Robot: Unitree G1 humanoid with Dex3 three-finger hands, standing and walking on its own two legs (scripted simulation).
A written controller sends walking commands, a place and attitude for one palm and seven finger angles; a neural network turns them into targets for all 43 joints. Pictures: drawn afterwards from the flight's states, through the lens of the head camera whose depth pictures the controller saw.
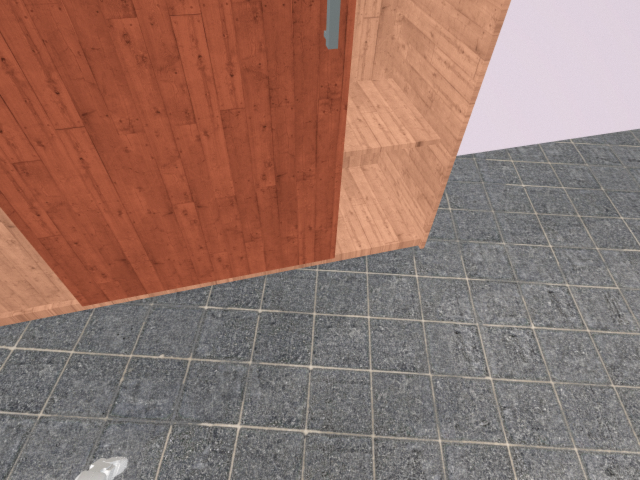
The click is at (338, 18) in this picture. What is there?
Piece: wardrobe's sliding door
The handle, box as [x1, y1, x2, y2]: [324, 0, 340, 48]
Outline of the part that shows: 327,0 327,21 326,29 324,31 326,46 328,48 337,48 340,0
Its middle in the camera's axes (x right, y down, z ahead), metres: +0.02 -0.54 +0.75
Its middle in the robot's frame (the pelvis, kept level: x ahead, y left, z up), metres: +0.96 +0.04 +0.27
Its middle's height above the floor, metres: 1.04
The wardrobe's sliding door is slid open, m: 0.38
